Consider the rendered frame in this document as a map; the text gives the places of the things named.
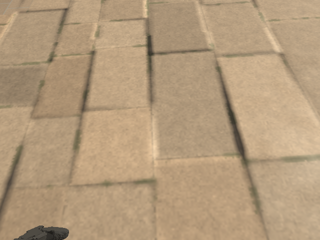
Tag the robot left hand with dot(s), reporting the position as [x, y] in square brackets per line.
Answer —
[45, 233]

